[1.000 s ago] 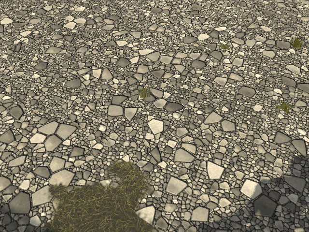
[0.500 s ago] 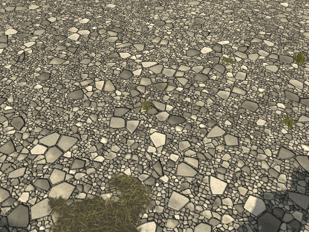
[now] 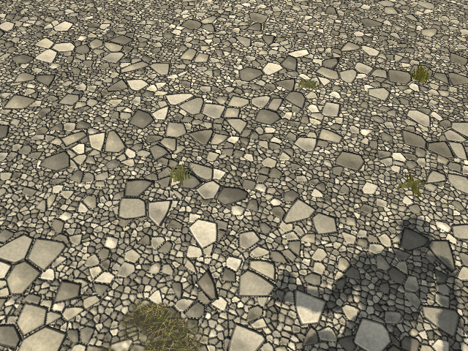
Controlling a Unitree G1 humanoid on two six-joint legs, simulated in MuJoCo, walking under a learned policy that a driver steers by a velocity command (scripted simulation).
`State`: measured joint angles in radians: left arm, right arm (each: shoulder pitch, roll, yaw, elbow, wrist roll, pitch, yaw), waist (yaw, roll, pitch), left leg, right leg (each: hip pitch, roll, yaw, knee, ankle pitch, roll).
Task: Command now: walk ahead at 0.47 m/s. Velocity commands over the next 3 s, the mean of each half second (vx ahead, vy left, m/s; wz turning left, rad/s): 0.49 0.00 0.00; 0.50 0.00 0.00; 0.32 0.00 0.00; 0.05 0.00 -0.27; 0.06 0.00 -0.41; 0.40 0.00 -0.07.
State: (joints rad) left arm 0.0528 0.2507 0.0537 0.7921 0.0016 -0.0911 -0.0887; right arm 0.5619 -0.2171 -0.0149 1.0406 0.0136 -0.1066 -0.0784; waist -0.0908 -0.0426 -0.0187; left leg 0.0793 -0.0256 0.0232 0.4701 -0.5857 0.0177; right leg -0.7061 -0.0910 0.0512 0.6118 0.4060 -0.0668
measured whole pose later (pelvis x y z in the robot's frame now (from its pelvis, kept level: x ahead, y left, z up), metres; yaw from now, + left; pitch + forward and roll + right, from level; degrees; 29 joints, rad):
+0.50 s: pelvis +0.35 -0.06 -0.15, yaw -1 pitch +2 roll -3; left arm 0.35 0.25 0.05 1.02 -0.02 -0.09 0.00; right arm 0.07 -0.23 -0.03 0.79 0.01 -0.08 0.00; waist 0.07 0.04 0.01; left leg -0.65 0.10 -0.03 0.69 -0.03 0.01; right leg -0.10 0.04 -0.08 0.34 -0.28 -0.02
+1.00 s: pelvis +0.61 -0.02 -0.14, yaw +0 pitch +2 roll +0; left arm 0.05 0.26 0.07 0.89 -0.01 -0.06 -0.01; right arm 0.41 -0.21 -0.05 0.97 0.01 -0.10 -0.01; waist -0.07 -0.05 -0.01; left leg 0.00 -0.05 0.03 0.19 -0.22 0.06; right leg -0.68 -0.10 0.04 0.66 0.08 -0.02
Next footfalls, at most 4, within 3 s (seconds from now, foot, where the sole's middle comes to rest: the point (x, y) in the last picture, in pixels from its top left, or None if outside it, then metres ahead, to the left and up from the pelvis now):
0.16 right None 0.31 -0.18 -0.92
0.60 left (197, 349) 0.57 0.07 -0.92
1.18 right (268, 250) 0.91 -0.20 -0.92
1.60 left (194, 239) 0.98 0.06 -0.92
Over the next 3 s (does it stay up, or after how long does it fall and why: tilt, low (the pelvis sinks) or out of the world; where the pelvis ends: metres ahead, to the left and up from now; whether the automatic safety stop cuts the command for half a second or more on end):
stays up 1.09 -0.23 -0.17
